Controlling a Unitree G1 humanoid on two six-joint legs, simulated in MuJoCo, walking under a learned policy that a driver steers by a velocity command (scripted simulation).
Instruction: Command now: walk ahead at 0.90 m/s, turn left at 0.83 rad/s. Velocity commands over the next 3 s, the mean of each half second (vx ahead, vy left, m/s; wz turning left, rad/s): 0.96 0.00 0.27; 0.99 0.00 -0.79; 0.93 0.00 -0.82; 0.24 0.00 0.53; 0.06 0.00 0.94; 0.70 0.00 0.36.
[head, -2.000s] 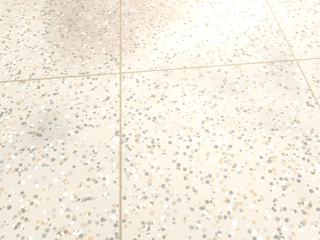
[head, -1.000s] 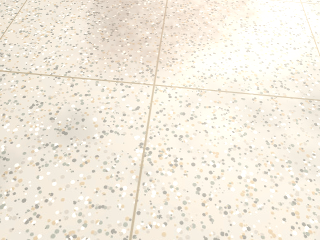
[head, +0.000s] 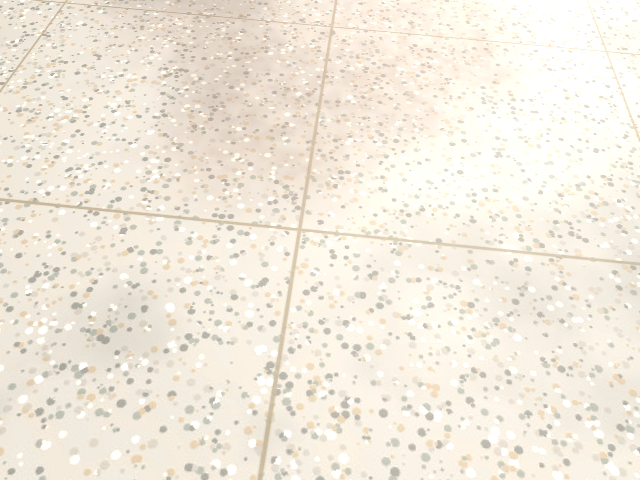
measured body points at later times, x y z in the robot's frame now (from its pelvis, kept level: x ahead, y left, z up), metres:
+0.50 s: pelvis +0.45 +0.12 -0.01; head +0.48 +0.13 +0.44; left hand +0.59 +0.39 -0.11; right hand +0.48 -0.15 -0.13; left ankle +0.18 +0.11 -0.70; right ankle +0.68 +0.10 -0.68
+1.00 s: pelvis +0.94 +0.20 +0.00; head +0.98 +0.19 +0.45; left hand +1.00 +0.51 -0.11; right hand +1.14 -0.07 -0.05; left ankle +1.09 +0.31 -0.71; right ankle +0.70 +0.14 -0.65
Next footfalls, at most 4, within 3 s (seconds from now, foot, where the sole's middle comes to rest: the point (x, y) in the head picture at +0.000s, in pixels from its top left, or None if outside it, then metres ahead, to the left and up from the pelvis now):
0.06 left None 0.21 0.12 -0.75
0.54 right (274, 376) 0.70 0.13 -0.75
0.96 left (223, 228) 1.13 0.31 -0.75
1.40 right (359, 163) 1.41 -0.05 -0.75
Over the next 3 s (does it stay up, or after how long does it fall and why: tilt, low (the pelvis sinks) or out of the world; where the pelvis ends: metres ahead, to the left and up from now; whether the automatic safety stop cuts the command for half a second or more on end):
stays up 1.75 -0.07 0.01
